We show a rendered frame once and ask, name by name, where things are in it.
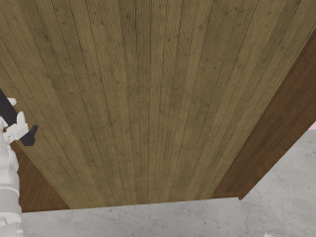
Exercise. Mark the wardrobe door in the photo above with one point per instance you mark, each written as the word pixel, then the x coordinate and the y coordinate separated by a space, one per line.
pixel 144 101
pixel 270 130

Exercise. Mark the robot left forearm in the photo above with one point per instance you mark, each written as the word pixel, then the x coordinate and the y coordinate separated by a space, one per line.
pixel 10 211

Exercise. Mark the left robot hand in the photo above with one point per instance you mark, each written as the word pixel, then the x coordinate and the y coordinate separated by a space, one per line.
pixel 16 130

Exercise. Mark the left robot upper arm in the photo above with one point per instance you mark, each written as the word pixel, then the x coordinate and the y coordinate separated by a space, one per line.
pixel 14 229

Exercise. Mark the handle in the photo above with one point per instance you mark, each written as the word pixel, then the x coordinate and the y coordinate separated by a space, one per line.
pixel 9 115
pixel 301 108

